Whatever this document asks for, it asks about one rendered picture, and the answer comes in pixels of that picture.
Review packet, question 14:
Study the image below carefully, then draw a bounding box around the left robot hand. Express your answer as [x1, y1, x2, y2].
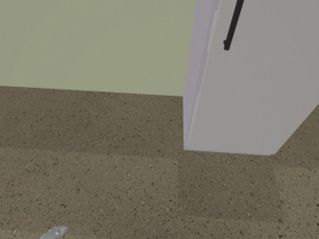
[40, 225, 68, 239]

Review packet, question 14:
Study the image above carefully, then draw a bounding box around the handle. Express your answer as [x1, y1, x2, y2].
[223, 0, 244, 51]

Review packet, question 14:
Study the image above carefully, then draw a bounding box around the fridge door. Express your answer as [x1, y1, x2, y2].
[188, 0, 319, 154]

